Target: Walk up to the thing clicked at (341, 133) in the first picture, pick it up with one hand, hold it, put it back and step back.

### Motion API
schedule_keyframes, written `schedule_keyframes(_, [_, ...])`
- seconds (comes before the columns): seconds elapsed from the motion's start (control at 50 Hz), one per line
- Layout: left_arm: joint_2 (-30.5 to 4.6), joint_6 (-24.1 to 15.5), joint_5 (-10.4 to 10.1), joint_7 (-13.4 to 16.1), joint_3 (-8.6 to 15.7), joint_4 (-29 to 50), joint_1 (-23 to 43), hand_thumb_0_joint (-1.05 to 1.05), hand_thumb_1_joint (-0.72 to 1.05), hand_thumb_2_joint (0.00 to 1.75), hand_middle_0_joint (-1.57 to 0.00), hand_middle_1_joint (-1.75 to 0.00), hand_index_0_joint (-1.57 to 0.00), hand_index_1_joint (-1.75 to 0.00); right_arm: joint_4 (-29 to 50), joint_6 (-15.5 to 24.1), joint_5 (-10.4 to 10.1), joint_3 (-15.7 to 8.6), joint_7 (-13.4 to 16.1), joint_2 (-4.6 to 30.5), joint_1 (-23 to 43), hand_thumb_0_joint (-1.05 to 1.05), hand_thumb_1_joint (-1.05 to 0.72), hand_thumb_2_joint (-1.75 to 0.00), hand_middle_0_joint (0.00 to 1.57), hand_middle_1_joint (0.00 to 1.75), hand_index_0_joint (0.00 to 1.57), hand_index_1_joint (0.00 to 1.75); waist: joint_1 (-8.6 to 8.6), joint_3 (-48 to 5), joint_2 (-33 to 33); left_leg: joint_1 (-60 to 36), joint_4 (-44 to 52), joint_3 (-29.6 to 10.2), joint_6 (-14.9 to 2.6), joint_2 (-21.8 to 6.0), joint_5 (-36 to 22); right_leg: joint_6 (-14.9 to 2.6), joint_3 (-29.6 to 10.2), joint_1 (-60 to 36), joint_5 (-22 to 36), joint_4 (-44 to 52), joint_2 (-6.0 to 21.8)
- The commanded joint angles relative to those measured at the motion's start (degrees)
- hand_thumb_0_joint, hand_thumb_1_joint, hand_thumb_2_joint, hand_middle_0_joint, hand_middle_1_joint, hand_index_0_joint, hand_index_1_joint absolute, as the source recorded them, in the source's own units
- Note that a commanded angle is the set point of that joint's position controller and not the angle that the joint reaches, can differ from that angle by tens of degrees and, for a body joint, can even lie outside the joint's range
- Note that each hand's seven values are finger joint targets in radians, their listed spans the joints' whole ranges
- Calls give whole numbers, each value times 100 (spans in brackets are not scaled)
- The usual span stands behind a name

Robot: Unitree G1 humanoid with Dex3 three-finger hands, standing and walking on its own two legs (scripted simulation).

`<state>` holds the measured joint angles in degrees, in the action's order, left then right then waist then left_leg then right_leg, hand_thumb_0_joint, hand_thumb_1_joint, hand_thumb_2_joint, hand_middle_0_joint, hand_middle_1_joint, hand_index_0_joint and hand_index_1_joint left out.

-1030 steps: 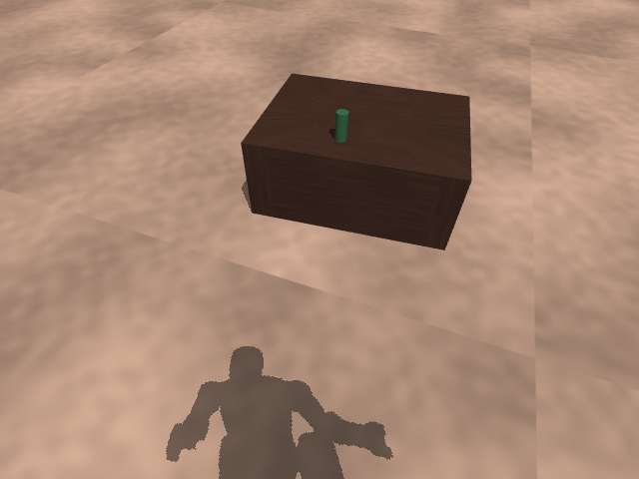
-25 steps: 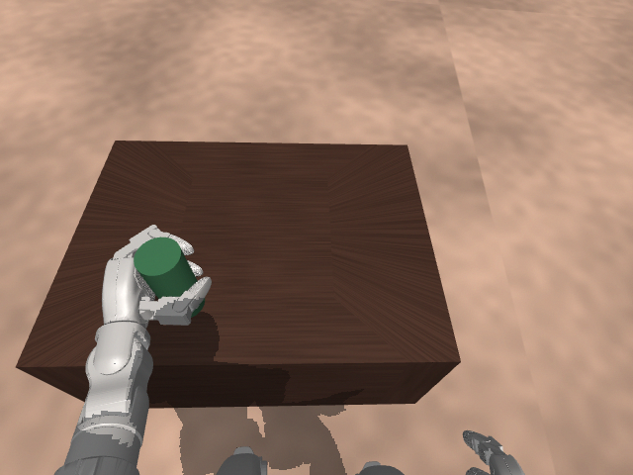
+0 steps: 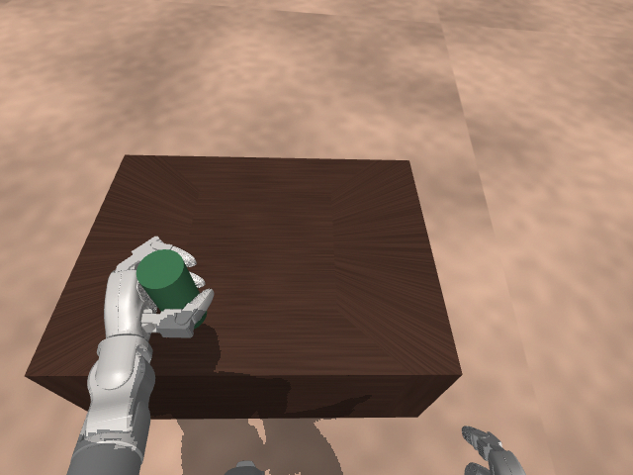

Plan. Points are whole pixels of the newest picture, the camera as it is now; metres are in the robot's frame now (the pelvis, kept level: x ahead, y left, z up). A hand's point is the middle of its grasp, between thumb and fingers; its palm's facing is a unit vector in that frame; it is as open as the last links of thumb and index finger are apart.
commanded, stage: hold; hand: left
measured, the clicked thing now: (175, 293) +0.34 +0.18 +0.05
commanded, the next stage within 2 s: none
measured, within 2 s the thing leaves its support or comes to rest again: neither
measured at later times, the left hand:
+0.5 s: hand (180, 301) +0.32 +0.17 +0.06, palm faces +0.10 -0.99 +0.00, open 7.6 cm
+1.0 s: hand (170, 301) +0.32 +0.17 +0.07, palm faces +0.11 -0.99 +0.01, open 7.6 cm
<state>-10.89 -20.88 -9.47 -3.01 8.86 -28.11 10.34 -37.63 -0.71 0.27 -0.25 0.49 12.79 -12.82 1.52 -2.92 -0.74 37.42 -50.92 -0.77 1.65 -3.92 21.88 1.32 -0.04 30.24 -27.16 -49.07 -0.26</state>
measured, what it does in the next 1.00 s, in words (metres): stands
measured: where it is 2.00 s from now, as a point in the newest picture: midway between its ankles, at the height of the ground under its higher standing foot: outside the picture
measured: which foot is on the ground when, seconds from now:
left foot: down 0.00-1.00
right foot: down 0.00-1.00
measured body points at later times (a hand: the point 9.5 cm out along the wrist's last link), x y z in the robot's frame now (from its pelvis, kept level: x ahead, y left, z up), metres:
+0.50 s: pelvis -0.01 +0.00 +0.01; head +0.03 +0.00 +0.46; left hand +0.31 +0.22 +0.06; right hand +0.13 -0.25 -0.10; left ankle +0.04 +0.13 -0.69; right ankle -0.03 -0.14 -0.69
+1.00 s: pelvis -0.01 +0.00 +0.01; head +0.02 +0.01 +0.46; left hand +0.31 +0.23 +0.07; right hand +0.12 -0.24 -0.10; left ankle +0.04 +0.13 -0.69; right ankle -0.03 -0.14 -0.69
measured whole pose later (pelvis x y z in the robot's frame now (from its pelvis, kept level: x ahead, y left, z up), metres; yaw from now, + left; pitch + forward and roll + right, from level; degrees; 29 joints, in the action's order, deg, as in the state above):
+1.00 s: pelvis -0.01 +0.00 +0.01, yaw +0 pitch +5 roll -1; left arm -10.5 -20.5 -9.7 -2.7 8.1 -25.1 7.8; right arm -38.5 0.8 -0.2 0.3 1.4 12.5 -13.1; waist 1.2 -1.7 -0.5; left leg 32.5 -47.0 -0.4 1.4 -3.4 19.3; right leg 1.6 -0.3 25.6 -24.8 -45.6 0.2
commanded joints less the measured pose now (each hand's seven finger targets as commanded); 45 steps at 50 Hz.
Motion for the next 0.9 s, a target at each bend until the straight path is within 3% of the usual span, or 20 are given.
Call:
schedule_keyframes(0.0, [-899, -576, -65, 48, 325, 1758, 1887, 0, 36, 132, -136, -150, -138, -149, 669, 220, -36, -323, 47, 791, 95, 0, -92, -90, 20, 30, 20, 30, -43, -1796, -239, -1658, 639, 32, -166, 191, -1483, -127, 161, -193, 1902, 717, -107])
schedule_keyframes(0.08, [-617, -513, -109, 44, 147, 1581, 1603, 0, 37, 133, -136, -150, -138, -149, 672, 228, -34, -293, 49, 774, 73, 0, -92, -90, 20, 30, 20, 30, 33, -1802, -148, -1742, 660, 21, -172, 181, -1600, -124, 179, -236, 1991, 729, -125])
schedule_keyframes(0.1, [-643, -489, -103, 29, 183, 1453, 1497, 0, 36, 133, -137, -151, -139, -151, 701, 234, -59, -314, 54, 804, 135, 0, -92, -90, 20, 30, 20, 30, 16, -1599, -137, -1659, 704, 16, -162, 178, -1505, -128, 185, -194, 1906, 751, -126])
schedule_keyframes(0.12, [-766, -528, -110, 42, 203, 1812, 1756, 0, 38, 134, -137, -151, -139, -150, 684, 235, -62, -312, 60, 803, 112, 0, -92, -90, 20, 30, 20, 30, 3, -1704, -216, -1729, 729, 19, -159, 185, -1482, -132, 177, -222, 1887, 774, -119])
schedule_keyframes(0.18, [-799, -506, -63, 49, 157, 1882, 1749, 0, 38, 133, -136, -150, -138, -150, 639, 238, -54, -308, 76, 790, 77, 0, -92, -90, 20, 30, 20, 30, 25, -1769, -280, -1865, 756, 35, -160, 181, -1516, -133, 178, -211, 1908, 806, -110])
schedule_keyframes(0.2, [-498, -430, -94, 24, -25, 1492, 1435, 0, 35, 133, -137, -151, -139, -151, 686, 235, -47, -275, 77, 761, 138, 0, -92, -90, 20, 30, 20, 30, 72, -1593, -105, -1789, 757, 35, -178, 173, -1543, -109, 185, -213, 1954, 837, -120])
schedule_keyframes(0.24, [-738, -462, -117, 55, 201, 1745, 1707, 0, 36, 133, -137, -151, -140, -151, 697, 271, -63, -295, 85, 783, 189, 0, -92, -90, 20, 30, 20, 30, 2, -1486, -111, -1634, 799, 58, -168, 206, -1304, -109, 162, -312, 1805, 897, -93])
schedule_keyframes(0.34, [-600, -431, -103, 69, 111, 1630, 1439, 0, 36, 132, -135, -150, -137, -149, 735, 279, -65, -275, 84, 760, 210, 0, -91, -90, 20, 30, 20, 30, -12, -1510, -29, -1691, 864, 82, -174, 212, -1303, -111, 171, -376, 1803, 938, -95])
schedule_keyframes(0.4, [-727, -479, -104, 42, 150, 1871, 1738, 0, 40, 133, -135, -150, -137, -149, 742, 283, -72, -264, 100, 769, 233, 0, -91, -90, 20, 30, 20, 30, 7, -1575, -49, -1753, 865, 108, -179, 232, -1347, -92, 139, -442, 1887, 970, -75])
schedule_keyframes(0.44, [-901, -481, -71, 68, 308, 1900, 1745, 0, 39, 133, -135, -150, -137, -149, 740, 287, -57, -261, 117, 764, 266, 0, -91, -90, 20, 30, 20, 30, -14, -1487, -115, -1725, 862, 130, -184, 247, -1315, -81, 111, -435, 1873, 1004, -61])
schedule_keyframes(0.5, [-740, -469, -92, 85, 245, 1822, 1573, 0, 38, 133, -133, -149, -135, -148, 712, 284, -56, -234, 118, 702, 239, 0, -91, -90, 20, 30, 20, 30, -48, -1531, -77, -1719, 904, 130, -190, 257, -1282, -87, 114, -505, 1840, 1025, -59])
schedule_keyframes(0.52, [-617, -448, -99, 74, 181, 1601, 1563, 0, 37, 133, -132, -148, -134, -148, 709, 298, -56, -239, 107, 733, 245, 0, -91, -90, 20, 30, 20, 30, 21, -1366, -36, -1689, 930, 126, -182, 240, -1200, -99, 127, -389, 1751, 1017, -69])
schedule_keyframes(0.62, [-877, -476, -68, 12, 250, 1850, 1723, 0, 40, 134, -135, -150, -137, -150, 677, 316, -53, -263, 136, 749, 287, 0, -91, -90, 20, 30, 20, 30, -5, -1432, -185, -1755, 945, 148, -175, 267, -1081, -91, 71, -401, 1657, 1106, -31])
schedule_keyframes(0.66, [-628, -457, -75, -34, 58, 1709, 1471, 0, 41, 134, -134, -149, -136, -149, 693, 322, -58, -260, 122, 726, 250, 0, -91, -90, 20, 30, 20, 30, 15, -1435, -67, -1726, 968, 132, -176, 264, -1051, -101, 119, -419, 1615, 1084, -55])
schedule_keyframes(0.74, [-584, -432, -141, -62, 31, 1625, 1611, 0, 39, 133, -134, -149, -136, -148, 704, 354, -71, -261, 135, 754, 280, 0, -91, -90, 20, 30, 20, 30, 58, -1426, 65, -1754, 942, 116, -201, 246, -1167, -76, 123, -426, 1757, 1093, -50])
schedule_keyframes(0.76, [-852, -480, -144, -25, 222, 1996, 1761, 0, 39, 132, -134, -148, -136, -148, 668, 365, -80, -281, 143, 776, 270, 0, -91, -90, 20, 30, 20, 30, -27, -1543, -92, -1816, 964, 117, -181, 258, -1171, -93, 121, -472, 1741, 1090, -46])
schedule_keyframes(0.8, [-763, -467, -108, -2, 149, 1818, 1698, 0, 35, 132, -134, -148, -136, -148, 682, 362, -77, -253, 141, 750, 270, 0, -91, -90, 20, 30, 20, 30, 2, -1347, -90, -1771, 1015, 120, -164, 248, -981, -111, 138, -351, 1525, 1098, -57])
schedule_keyframes(0.84, [-923, -546, -106, 70, 340, 2087, 1794, 0, 39, 132, -134, -149, -136, -148, 669, 375, -65, -259, 132, 743, 295, 0, -91, -90, 20, 30, 20, 30, -94, -1536, -265, -1831, 1026, 116, -133, 250, -940, -136, 149, -404, 1446, 1081, -68])
schedule_keyframes(0.86, [-827, -552, -99, 82, 211, 2215, 1775, 0, 40, 133, -134, -149, -136, -148, 702, 379, -66, -233, 143, 699, 275, 0, -91, -90, 20, 30, 20, 30, -47, -1594, -249, -1892, 1023, 121, -134, 256, -994, -134, 151, -436, 1501, 1080, -69])
schedule_keyframes(0.88, [-656, -474, -116, 94, 203, 1729, 1354, 0, 39, 134, -133, -149, -135, -149, 671, 368, -71, -243, 136, 735, 196, 0, -92, -91, 20, 30, 20, 30, -30, -1531, -28, -1848, 1026, 95, -155, 238, -1059, -124, 183, -471, 1562, 1054, -91])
